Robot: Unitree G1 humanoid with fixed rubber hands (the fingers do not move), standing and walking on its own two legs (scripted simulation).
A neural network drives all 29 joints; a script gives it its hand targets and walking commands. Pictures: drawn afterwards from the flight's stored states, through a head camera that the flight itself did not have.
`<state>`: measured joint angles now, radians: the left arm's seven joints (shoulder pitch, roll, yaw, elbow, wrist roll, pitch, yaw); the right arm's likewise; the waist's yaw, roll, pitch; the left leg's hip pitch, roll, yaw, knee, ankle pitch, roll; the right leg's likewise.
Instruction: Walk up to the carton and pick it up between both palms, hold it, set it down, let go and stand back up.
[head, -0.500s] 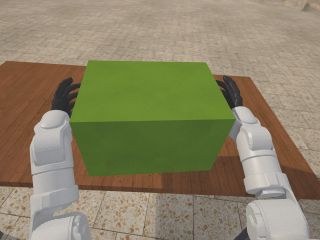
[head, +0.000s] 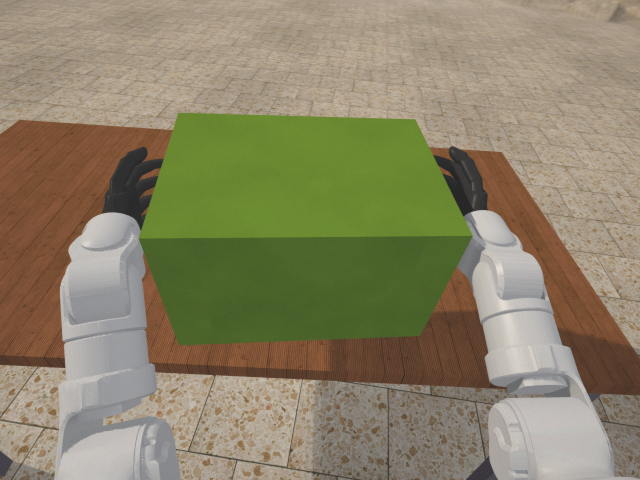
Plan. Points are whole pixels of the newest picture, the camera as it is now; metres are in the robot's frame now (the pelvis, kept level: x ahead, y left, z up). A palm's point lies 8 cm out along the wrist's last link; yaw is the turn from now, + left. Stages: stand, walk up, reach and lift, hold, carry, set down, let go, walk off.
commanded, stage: hold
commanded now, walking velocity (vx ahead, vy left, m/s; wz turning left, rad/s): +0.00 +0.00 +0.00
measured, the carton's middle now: (302, 227) +0.38 +0.01 +0.16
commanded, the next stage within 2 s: none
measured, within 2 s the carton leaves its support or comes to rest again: neither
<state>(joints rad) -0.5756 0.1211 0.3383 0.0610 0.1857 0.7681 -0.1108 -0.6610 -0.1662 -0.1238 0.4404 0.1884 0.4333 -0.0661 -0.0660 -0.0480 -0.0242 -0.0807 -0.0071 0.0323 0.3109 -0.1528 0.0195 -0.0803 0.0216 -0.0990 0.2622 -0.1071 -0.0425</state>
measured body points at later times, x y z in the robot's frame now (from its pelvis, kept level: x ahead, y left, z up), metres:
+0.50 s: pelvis +0.01 +0.00 +0.00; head -0.03 +0.03 +0.45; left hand +0.37 +0.21 +0.19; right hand +0.38 -0.19 +0.20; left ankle +0.02 +0.10 -0.75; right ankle +0.03 -0.09 -0.75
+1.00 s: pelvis +0.00 +0.00 +0.00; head -0.04 +0.02 +0.45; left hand +0.37 +0.21 +0.20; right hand +0.38 -0.19 +0.20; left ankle +0.02 +0.10 -0.75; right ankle +0.03 -0.09 -0.75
